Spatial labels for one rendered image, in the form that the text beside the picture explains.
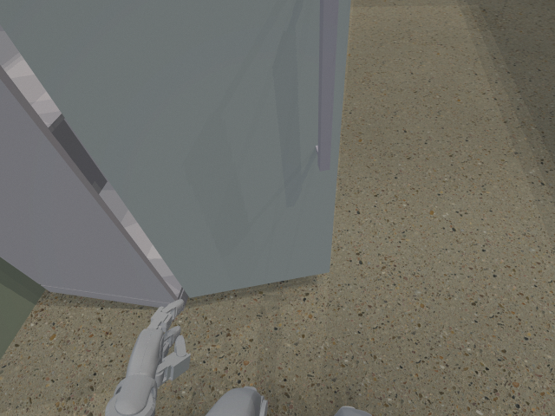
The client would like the handle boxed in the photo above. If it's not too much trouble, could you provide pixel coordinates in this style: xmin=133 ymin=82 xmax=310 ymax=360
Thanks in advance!
xmin=316 ymin=0 xmax=339 ymax=172

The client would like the fridge door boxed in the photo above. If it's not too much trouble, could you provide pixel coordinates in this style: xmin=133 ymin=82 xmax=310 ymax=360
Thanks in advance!
xmin=0 ymin=0 xmax=351 ymax=298

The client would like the left robot forearm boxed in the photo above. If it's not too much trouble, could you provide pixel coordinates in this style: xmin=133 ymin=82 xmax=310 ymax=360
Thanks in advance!
xmin=105 ymin=374 xmax=157 ymax=416

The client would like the robot left hand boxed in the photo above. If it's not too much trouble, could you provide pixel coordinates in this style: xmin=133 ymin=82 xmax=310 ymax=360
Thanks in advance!
xmin=126 ymin=299 xmax=191 ymax=387

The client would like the left robot thigh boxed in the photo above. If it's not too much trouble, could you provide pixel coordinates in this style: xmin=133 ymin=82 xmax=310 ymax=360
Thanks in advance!
xmin=206 ymin=387 xmax=268 ymax=416

